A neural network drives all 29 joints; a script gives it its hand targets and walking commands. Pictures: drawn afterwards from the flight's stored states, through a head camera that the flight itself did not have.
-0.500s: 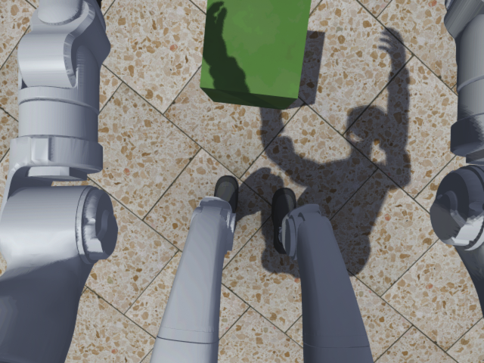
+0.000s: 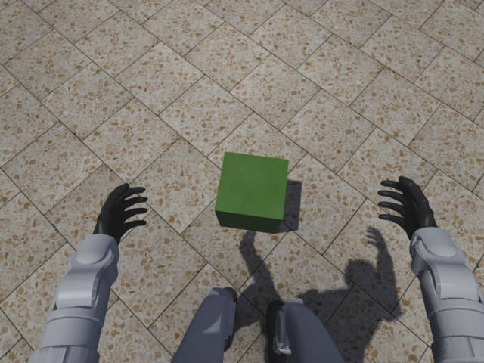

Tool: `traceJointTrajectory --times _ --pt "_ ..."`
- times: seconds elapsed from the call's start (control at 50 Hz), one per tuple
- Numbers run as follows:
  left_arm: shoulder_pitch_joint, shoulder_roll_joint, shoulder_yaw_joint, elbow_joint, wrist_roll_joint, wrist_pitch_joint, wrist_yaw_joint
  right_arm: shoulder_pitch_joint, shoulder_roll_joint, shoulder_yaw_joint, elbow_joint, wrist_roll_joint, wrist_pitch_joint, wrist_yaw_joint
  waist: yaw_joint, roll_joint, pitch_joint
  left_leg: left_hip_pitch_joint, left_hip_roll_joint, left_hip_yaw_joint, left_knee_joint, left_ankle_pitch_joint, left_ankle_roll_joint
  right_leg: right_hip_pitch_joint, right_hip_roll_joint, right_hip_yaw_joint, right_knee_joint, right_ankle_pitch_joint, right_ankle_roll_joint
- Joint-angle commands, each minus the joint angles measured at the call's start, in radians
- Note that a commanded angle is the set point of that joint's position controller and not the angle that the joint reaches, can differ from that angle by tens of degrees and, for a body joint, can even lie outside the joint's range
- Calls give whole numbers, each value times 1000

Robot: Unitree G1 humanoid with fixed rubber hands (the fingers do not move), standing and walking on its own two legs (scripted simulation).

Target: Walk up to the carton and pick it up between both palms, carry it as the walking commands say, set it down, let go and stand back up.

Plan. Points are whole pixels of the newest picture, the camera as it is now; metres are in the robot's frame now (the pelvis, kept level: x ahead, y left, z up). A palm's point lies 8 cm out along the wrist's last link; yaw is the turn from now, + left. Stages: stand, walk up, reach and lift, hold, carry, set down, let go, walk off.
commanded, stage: let go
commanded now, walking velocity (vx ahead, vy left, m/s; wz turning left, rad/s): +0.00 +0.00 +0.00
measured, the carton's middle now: (251, 195) +0.55 +0.02 -0.59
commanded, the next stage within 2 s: stand in 0.76 s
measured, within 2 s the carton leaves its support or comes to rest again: neither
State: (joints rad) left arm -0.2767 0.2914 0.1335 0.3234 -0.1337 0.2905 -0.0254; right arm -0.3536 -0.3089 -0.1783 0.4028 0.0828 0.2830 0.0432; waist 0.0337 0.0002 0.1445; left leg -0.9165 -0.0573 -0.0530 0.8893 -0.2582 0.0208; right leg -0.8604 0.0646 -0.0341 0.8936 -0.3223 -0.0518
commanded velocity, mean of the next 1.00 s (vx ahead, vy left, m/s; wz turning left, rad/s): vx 0.00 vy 0.00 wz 0.00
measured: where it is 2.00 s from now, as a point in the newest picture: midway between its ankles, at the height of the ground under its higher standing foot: (249, 337)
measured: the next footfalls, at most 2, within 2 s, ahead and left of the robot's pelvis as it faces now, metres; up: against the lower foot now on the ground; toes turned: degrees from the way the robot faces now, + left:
none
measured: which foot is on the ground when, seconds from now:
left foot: down 0.00-1.00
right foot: down 0.00-1.00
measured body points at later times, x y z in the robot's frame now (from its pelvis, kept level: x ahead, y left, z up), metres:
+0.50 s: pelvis +0.07 -0.01 +0.05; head +0.10 +0.00 +0.50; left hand +0.23 +0.24 -0.03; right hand +0.24 -0.27 -0.02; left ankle +0.09 +0.10 -0.68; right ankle +0.06 -0.09 -0.68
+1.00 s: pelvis +0.08 +0.00 +0.05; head +0.02 +0.01 +0.50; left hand +0.23 +0.27 -0.02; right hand +0.25 -0.27 +0.00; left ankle +0.09 +0.10 -0.68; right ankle +0.06 -0.09 -0.68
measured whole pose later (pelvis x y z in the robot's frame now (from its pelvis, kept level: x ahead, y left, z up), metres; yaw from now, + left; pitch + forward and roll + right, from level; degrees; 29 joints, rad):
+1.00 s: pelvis +0.08 +0.00 +0.05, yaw +0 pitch -1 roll +0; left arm 0.25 0.26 0.09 0.59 0.01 0.03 -0.02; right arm 0.24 -0.22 -0.12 0.55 0.08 0.03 0.01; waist 0.03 -0.03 -0.13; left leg -0.28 -0.05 -0.05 0.58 -0.28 0.03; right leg -0.21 0.06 0.00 0.55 -0.32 -0.05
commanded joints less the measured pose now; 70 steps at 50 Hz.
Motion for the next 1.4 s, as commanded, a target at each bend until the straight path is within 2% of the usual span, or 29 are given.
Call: traceJointTrajectory --times 0.0,0.1,0.16,0.18,0.2,0.26,0.36,0.42,0.44,0.46,0.5,0.62,0.66,0.72,0.74,0.76,0.86,0.9,0.98,1.02,1.04,1.06,1.08,1.12,1.16,1.24,1.26,1.32,1.38 --pt "41 -17 -84 83 74 -102 -35 41 62 117 67 -53 -102 28 -36 -7 -561 441 71 11 -234 -149 -12 345 -51 87 -250 -91 31" --pt "162 -25 -69 99 127 -149 -43 182 57 109 120 -98 -146 26 -57 9 -365 548 62 45 -319 -174 -19 396 -64 84 -366 -180 27" --pt "243 -27 -109 0 108 -190 -48 272 56 127 19 -107 -184 21 -54 -20 -378 639 52 42 -335 -73 -12 450 -73 92 -387 -75 26" --pt "321 -30 -111 -6 102 -191 -47 359 49 143 4 -108 -187 22 -76 -24 -392 691 47 42 -343 -20 -12 477 -76 101 -405 -30 27" --pt "361 -32 -109 -69 116 -210 -48 387 50 133 -35 -112 -201 25 -42 11 -426 719 50 44 -346 18 -20 536 -70 96 -398 13 27" --pt "378 -15 -105 -123 106 -250 -56 411 36 141 -137 -103 -241 22 -49 -59 -413 744 33 49 -341 128 -7 605 -68 103 -413 165 51" --pt "525 -8 -110 -119 108 -269 -59 601 50 176 -157 -84 -264 22 -37 -71 -417 838 23 39 -381 286 -14 719 -73 109 -444 380 59" --pt "508 7 -111 -79 115 -261 -62 543 42 179 -162 -89 -259 21 -31 -66 -255 820 21 50 -414 182 -16 676 -86 108 -501 254 58" --pt "500 14 -112 -88 97 -259 -62 563 28 185 -166 -92 -254 23 -49 -106 -235 801 16 52 -414 172 -11 675 -79 114 -497 261 61" --pt "512 4 -111 -82 103 -250 -66 562 31 170 -152 -89 -245 28 -48 -47 -249 843 17 52 -426 152 -21 681 -84 111 -501 235 55" --pt "491 22 -104 -103 113 -242 -71 531 20 160 -190 -94 -239 28 -45 -66 -219 844 15 50 -412 130 -19 669 -94 118 -505 217 53" --pt "512 28 -98 -47 124 -208 -67 567 19 163 -120 -88 -212 30 -46 -39 -207 849 17 40 -425 118 -12 724 -93 118 -492 257 57" --pt "500 29 -106 -39 131 -204 -64 568 18 167 -110 -87 -207 30 -46 -89 -179 807 16 43 -428 104 -11 737 -88 121 -492 254 60" --pt "500 24 -98 -51 131 -178 -46 572 15 167 -100 -68 -218 26 -52 -49 -204 821 11 31 -418 125 -8 712 -84 118 -485 263 55" --pt "486 23 -96 -66 145 -176 -44 569 12 162 -101 -68 -219 23 -39 -46 -222 807 10 33 -414 138 -10 743 -79 115 -467 295 57" --pt "476 155 -25 105 165 -238 0 547 -102 100 80 -129 -243 -17 7 -44 -442 748 94 -21 -349 350 -6 780 -122 106 -396 443 64" --pt "471 157 -29 191 194 -293 27 550 -101 83 111 -145 -275 -38 -25 -53 -289 720 85 -60 -354 149 12 612 -140 162 -473 167 40" --pt "486 159 -27 213 189 -302 28 545 -104 76 119 -148 -278 -40 -23 -15 -268 717 88 -67 -356 146 17 582 -145 180 -497 119 43" --pt "477 184 -16 241 202 -325 32 549 -106 63 132 -151 -297 -50 -35 -44 -227 690 96 -87 -373 98 27 555 -142 196 -507 81 42" --pt "478 190 -11 250 202 -337 40 541 -119 61 131 -152 -305 -51 -32 -14 -235 682 98 -97 -383 85 34 574 -134 189 -486 73 36" --pt "470 176 -18 252 196 -337 35 535 -138 51 131 -151 -310 -50 -29 20 -227 685 95 -92 -385 53 34 548 -142 199 -501 8 26" --pt "465 181 -15 251 197 -343 33 539 -121 58 130 -151 -317 -49 -35 -8 -182 654 103 -109 -401 18 28 526 -139 211 -513 -48 33" --pt "466 184 -13 254 196 -340 33 549 -128 57 141 -148 -316 -49 -26 -35 -177 644 111 -120 -419 26 35 541 -138 198 -509 -22 32" --pt "484 179 -18 266 188 -344 33 529 -152 52 142 -156 -322 -54 -14 32 -205 650 105 -127 -413 -27 39 549 -134 207 -509 -44 25" --pt "448 208 -9 257 201 -344 39 509 -147 47 134 -148 -322 -58 -23 -31 -181 629 101 -125 -410 5 34 533 -139 213 -518 -48 25" --pt "457 220 -10 276 191 -356 42 551 -125 52 148 -147 -329 -54 -48 51 -173 647 96 -114 -402 44 35 525 -146 236 -514 -33 20" --pt "467 214 -6 283 198 -356 46 533 -140 47 156 -150 -329 -56 -35 4 -144 644 98 -118 -396 35 41 507 -144 249 -522 -48 11" --pt "490 194 -9 292 189 -361 39 529 -138 49 148 -149 -333 -58 -18 -16 -186 625 105 -134 -415 28 51 558 -143 217 -505 -25 25" --pt "472 214 -8 298 190 -366 39 547 -138 47 161 -143 -338 -56 -37 28 -170 653 100 -126 -407 75 44 544 -139 217 -505 35 24"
